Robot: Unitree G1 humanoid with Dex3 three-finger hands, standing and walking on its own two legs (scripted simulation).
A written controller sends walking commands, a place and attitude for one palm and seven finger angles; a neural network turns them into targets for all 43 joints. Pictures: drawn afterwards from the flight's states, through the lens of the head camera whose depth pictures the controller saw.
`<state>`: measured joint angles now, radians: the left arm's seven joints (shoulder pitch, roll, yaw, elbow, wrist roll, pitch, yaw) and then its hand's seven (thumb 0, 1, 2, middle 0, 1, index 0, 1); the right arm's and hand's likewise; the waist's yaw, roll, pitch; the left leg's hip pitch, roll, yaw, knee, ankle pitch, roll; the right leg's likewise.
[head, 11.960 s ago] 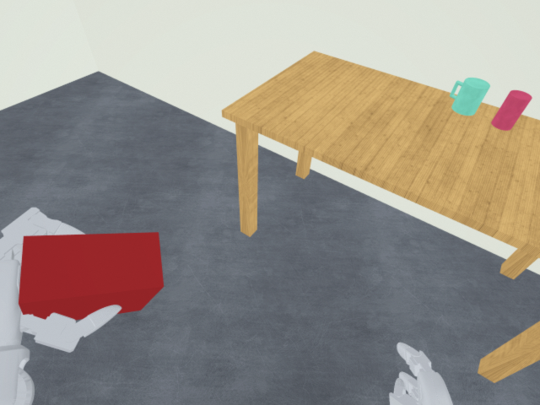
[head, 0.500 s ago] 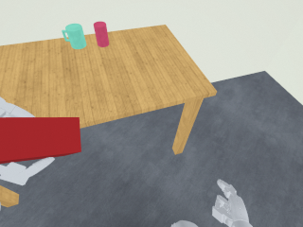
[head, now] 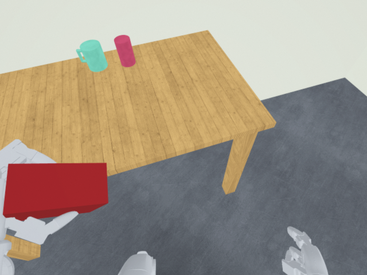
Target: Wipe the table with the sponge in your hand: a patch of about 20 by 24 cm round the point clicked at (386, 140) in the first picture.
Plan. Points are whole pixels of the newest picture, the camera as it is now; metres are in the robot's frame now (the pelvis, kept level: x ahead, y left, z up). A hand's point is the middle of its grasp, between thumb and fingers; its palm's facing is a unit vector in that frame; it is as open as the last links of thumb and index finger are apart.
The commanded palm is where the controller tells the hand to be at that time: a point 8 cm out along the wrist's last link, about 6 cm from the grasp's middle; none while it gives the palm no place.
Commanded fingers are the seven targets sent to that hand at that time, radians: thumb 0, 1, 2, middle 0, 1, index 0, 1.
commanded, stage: take the last steps up to it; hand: left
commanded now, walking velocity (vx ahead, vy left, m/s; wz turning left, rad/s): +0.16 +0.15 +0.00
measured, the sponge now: (71, 191) +0.23 +0.19 +0.13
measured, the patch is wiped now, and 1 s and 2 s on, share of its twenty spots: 0.00 0.00 0.00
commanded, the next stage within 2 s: come to a stop and stand still in 0.06 s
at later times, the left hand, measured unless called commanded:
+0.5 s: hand (19, 166) +0.25 +0.25 +0.18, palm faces +0.32 -0.85 -0.43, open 10.3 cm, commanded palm +0.20 +0.31 +0.17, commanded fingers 0.00 0.10 1.30 -1.20 -1.60 -1.20 -1.60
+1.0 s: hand (20, 190) +0.23 +0.26 +0.15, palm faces +0.37 -0.86 -0.34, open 10.3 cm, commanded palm +0.17 +0.28 +0.17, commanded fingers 0.00 0.10 1.30 -1.20 -1.60 -1.20 -1.60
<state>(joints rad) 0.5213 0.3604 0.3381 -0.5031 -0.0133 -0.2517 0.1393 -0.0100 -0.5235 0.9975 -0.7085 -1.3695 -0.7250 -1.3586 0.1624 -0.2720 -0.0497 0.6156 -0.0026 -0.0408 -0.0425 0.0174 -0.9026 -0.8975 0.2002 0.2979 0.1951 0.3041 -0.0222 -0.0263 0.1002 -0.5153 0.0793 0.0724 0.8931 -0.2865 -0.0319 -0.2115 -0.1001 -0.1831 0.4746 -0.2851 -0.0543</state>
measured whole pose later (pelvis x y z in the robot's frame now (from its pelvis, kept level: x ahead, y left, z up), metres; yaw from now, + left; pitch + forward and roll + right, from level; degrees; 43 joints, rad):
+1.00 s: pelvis -0.01 +0.01 -0.01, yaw -4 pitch -4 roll +0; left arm 0.34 0.39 0.35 -0.38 -0.03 -0.17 0.12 -0.01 -0.52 1.00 -0.71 -1.37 -0.73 -1.36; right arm 0.26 -0.23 0.00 0.61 0.01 -0.17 -0.06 0.02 -0.90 -0.90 0.20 0.30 0.19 0.30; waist 0.04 -0.05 0.05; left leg -0.23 0.01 0.00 0.48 -0.19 0.00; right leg -0.21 0.07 -0.05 0.45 -0.19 -0.06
